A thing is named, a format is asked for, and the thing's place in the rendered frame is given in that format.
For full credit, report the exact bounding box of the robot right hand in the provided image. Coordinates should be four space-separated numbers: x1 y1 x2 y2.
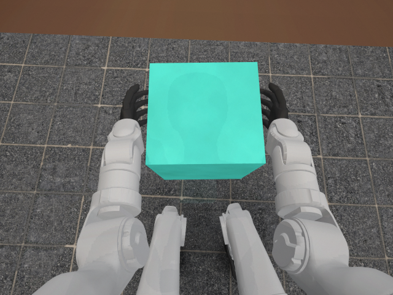
260 82 289 129

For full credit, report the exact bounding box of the right robot forearm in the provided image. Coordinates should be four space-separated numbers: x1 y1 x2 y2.
265 118 349 250

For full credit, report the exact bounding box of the left robot forearm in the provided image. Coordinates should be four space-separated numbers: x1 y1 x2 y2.
76 119 144 265

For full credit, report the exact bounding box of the left robot upper arm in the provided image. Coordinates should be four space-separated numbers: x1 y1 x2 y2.
32 216 150 295

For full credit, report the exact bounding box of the robot left thigh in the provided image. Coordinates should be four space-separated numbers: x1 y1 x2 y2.
136 211 187 295

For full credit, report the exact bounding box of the carton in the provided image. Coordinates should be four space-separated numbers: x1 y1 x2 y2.
146 62 266 180

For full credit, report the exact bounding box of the robot left hand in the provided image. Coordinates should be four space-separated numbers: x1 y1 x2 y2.
120 84 149 127

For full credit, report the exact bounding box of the right robot upper arm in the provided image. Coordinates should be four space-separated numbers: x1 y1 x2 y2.
272 217 393 295

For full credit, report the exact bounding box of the robot left shin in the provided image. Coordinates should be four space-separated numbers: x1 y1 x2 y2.
154 206 179 226

